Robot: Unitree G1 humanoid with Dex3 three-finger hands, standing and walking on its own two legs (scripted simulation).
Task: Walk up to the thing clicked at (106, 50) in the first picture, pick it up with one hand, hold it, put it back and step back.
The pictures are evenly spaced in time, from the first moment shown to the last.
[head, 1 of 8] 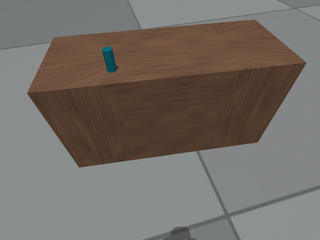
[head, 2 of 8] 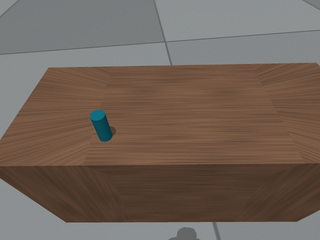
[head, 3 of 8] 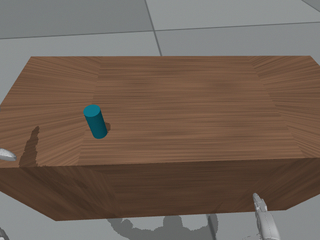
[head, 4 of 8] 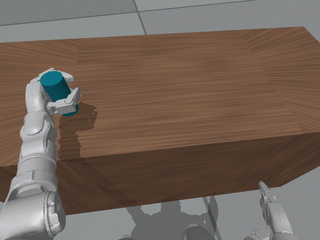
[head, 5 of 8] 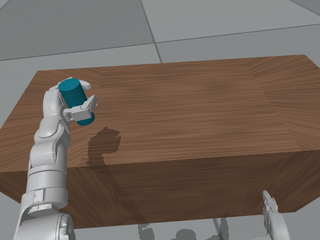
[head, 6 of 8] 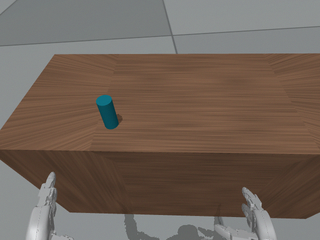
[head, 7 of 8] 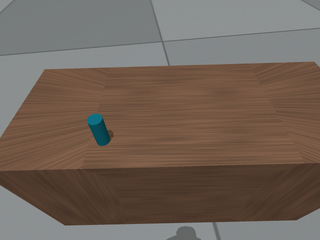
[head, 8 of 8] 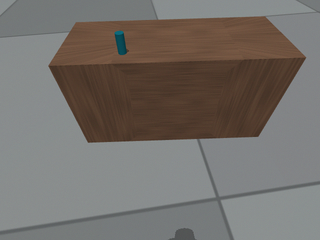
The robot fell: no
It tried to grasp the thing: yes
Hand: left
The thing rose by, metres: 0.25
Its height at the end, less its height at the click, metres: +0.00
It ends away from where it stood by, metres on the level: 0.01
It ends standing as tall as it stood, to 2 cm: yes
